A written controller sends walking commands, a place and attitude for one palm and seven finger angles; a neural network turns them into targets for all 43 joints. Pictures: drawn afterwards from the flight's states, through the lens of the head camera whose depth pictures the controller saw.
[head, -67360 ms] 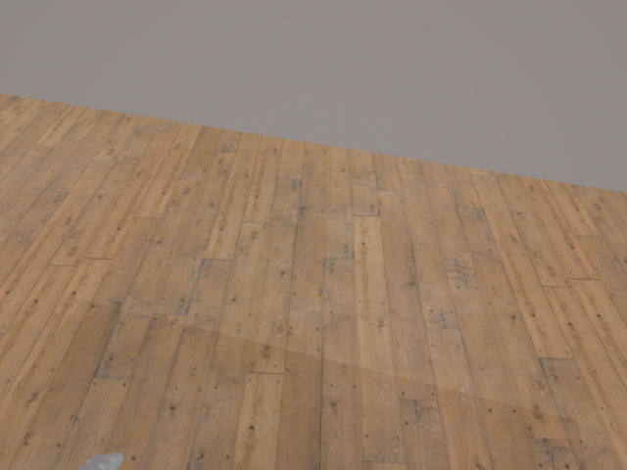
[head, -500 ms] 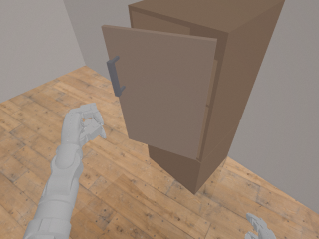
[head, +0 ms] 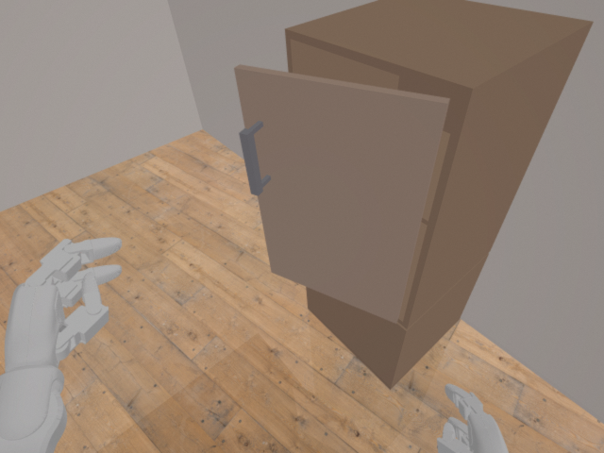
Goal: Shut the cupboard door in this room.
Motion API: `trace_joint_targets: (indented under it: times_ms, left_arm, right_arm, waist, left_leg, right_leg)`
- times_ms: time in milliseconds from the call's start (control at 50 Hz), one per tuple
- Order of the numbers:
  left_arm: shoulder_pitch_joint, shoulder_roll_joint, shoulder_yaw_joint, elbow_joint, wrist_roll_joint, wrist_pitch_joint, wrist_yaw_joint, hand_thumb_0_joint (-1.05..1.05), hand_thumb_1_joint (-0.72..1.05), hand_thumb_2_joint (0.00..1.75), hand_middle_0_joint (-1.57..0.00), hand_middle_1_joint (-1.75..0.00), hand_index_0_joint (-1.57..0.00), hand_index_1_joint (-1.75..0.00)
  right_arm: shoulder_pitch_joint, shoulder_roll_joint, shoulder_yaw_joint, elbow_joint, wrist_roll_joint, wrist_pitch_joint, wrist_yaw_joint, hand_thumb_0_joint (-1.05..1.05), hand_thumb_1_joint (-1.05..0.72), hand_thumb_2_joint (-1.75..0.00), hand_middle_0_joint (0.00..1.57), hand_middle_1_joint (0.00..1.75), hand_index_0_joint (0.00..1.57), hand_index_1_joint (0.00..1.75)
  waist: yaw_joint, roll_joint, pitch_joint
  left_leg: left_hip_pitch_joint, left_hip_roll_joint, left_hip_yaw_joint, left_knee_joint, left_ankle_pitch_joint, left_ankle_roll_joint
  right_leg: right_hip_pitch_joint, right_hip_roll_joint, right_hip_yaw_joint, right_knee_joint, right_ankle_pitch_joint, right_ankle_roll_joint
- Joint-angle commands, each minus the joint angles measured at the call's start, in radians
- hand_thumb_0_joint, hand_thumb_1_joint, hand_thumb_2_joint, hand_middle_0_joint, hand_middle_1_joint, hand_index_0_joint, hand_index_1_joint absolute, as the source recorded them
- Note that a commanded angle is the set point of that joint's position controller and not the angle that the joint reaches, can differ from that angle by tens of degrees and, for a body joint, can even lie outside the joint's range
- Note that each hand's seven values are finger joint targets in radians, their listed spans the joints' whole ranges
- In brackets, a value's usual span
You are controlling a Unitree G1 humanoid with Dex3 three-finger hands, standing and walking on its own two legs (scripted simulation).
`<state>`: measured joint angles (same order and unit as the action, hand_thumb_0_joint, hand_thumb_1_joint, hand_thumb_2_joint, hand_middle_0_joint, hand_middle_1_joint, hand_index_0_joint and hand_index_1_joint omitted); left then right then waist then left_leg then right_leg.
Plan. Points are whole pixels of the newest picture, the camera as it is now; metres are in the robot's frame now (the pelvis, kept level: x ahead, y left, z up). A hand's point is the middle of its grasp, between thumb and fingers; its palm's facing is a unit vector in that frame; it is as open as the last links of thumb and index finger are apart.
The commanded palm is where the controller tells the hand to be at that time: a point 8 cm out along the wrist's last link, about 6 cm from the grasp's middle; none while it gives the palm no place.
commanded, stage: draw the hand back to the body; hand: left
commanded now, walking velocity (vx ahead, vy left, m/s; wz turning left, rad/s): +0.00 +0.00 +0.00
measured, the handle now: (257, 159) +0.64 +0.17 +0.06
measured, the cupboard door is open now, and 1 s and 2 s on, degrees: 21 21 21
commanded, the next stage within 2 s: step back with the hand held close in 0.48 s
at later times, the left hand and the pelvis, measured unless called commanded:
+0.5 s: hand (88, 320) +0.20 +0.25 +0.16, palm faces +0.44 -0.79 -0.42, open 7.4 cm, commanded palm +0.15 +0.29 +0.17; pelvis +0.01 -0.01 +0.00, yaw +0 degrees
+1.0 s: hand (44, 334) +0.18 +0.29 +0.15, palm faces +0.36 -0.77 -0.52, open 7.5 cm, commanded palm +0.12 +0.32 +0.17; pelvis -0.02 +0.02 -0.01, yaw -1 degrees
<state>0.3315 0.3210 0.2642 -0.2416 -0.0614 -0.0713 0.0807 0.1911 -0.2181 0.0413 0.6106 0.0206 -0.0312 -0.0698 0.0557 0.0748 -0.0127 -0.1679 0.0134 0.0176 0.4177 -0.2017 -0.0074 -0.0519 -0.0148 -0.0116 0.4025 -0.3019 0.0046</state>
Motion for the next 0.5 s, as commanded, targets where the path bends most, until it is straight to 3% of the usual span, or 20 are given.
trace_joint_targets:
  times_ms: [0, 20, 80, 160, 200, 260, 320, 360, 420, 480]
  left_arm:
    - [-0.052, 0.219, 0.174, -0.302, -0.009, -0.074, 0.027, 0.00, 0.90, 0.90, -0.31, -0.42, -0.31, -0.42]
    - [0.003, 0.247, 0.215, -0.288, -0.012, -0.073, 0.030, 0.00, 0.90, 0.90, -0.28, -0.39, -0.28, -0.39]
    - [0.075, 0.243, 0.241, -0.325, -0.019, -0.083, 0.032, 0.00, 0.90, 0.90, -0.20, -0.30, -0.20, -0.30]
    - [-0.003, 0.192, 0.168, -0.301, -0.006, -0.077, 0.034, 0.00, 0.90, 0.90, -0.20, -0.30, -0.20, -0.30]
    - [-0.016, 0.190, 0.165, -0.285, -0.003, -0.076, 0.039, 0.00, 0.90, 0.90, -0.20, -0.30, -0.20, -0.30]
    - [-0.011, 0.214, 0.186, -0.296, -0.007, -0.078, 0.040, 0.00, 0.90, 0.90, -0.20, -0.30, -0.20, -0.30]
    - [0.014, 0.251, 0.228, -0.310, -0.005, -0.083, 0.042, 0.00, 0.90, 0.90, -0.20, -0.30, -0.20, -0.30]
    - [0.025, 0.230, 0.213, -0.326, -0.007, -0.086, 0.041, 0.00, 0.90, 0.90, -0.20, -0.30, -0.20, -0.30]
    - [0.056, 0.242, 0.235, -0.304, -0.013, -0.079, 0.037, 0.00, 0.90, 0.90, -0.20, -0.30, -0.20, -0.30]
    - [0.039, 0.221, 0.217, -0.299, -0.014, -0.075, 0.031, 0.00, 0.90, 0.90, -0.20, -0.30, -0.20, -0.30]
  right_arm:
    - [-0.149, -0.096, -0.045, -0.165, -0.006, -0.076, -0.012, 0.00, -0.90, -0.90, 0.20, 0.30, 0.20, 0.30]
    - [-0.147, -0.102, -0.049, -0.159, -0.010, -0.081, -0.014, 0.00, -0.90, -0.90, 0.20, 0.30, 0.20, 0.30]
    - [-0.145, -0.092, -0.053, -0.163, -0.004, -0.089, -0.015, 0.00, -0.90, -0.90, 0.20, 0.30, 0.20, 0.30]
    - [-0.131, -0.105, -0.058, -0.146, -0.005, -0.102, -0.022, 0.00, -0.90, -0.90, 0.20, 0.30, 0.20, 0.30]
    - [-0.127, -0.109, -0.060, -0.144, -0.006, -0.107, -0.027, 0.00, -0.90, -0.90, 0.20, 0.30, 0.20, 0.30]
    - [-0.137, -0.106, -0.060, -0.144, -0.008, -0.110, -0.032, 0.00, -0.90, -0.90, 0.20, 0.30, 0.20, 0.30]
    - [-0.141, -0.105, -0.059, -0.139, -0.011, -0.115, -0.031, 0.00, -0.90, -0.90, 0.20, 0.30, 0.20, 0.30]
    - [-0.140, -0.092, -0.053, -0.142, -0.011, -0.114, -0.029, 0.00, -0.90, -0.90, 0.20, 0.30, 0.20, 0.30]
    - [-0.139, -0.097, -0.056, -0.142, -0.012, -0.112, -0.027, 0.00, -0.90, -0.90, 0.20, 0.30, 0.20, 0.30]
    - [-0.138, -0.091, -0.053, -0.149, -0.009, -0.102, -0.026, 0.00, -0.90, -0.90, 0.20, 0.30, 0.20, 0.30]
  waist:
    - [0.002, -0.019, -0.098]
    - [0.010, -0.030, -0.080]
    - [0.011, -0.034, -0.067]
    - [-0.012, -0.022, -0.026]
    - [-0.010, -0.058, -0.029]
    - [0.002, -0.073, -0.059]
    - [0.015, -0.029, -0.071]
    - [0.013, 0.002, -0.076]
    - [0.016, -0.043, -0.059]
    - [0.009, -0.029, -0.044]
  left_leg:
    - [0.130, -0.009, 0.017, -0.025, 0.191, 0.033]
    - [0.118, -0.009, 0.019, -0.024, 0.192, 0.036]
    - [0.110, -0.008, 0.025, -0.018, 0.180, 0.037]
    - [0.117, -0.009, 0.027, -0.020, 0.155, 0.042]
    - [0.122, -0.010, 0.022, -0.020, 0.155, 0.046]
    - [0.123, -0.014, 0.025, -0.017, 0.167, 0.051]
    - [0.121, -0.017, 0.027, -0.009, 0.198, 0.048]
    - [0.123, -0.017, 0.030, -0.007, 0.218, 0.043]
    - [0.116, -0.012, 0.031, -0.006, 0.234, 0.043]
    - [0.112, -0.011, 0.036, -0.008, 0.221, 0.042]
  right_leg:
    - [-0.103, 0.020, -0.036, -0.061, 0.266, -0.004]
    - [-0.104, 0.020, -0.033, -0.073, 0.273, -0.002]
    - [-0.112, 0.014, -0.034, -0.067, 0.259, 0.002]
    - [-0.155, 0.014, -0.030, -0.077, 0.225, 0.006]
    - [-0.158, 0.016, -0.032, -0.070, 0.223, 0.007]
    - [-0.132, 0.008, -0.025, -0.067, 0.250, 0.009]
    - [-0.110, 0.007, -0.020, -0.068, 0.292, 0.006]
    - [-0.100, 0.005, -0.025, -0.055, 0.314, 0.004]
    - [-0.104, 0.009, -0.024, -0.065, 0.346, 0.008]
    - [-0.112, 0.007, -0.024, -0.063, 0.328, 0.010]
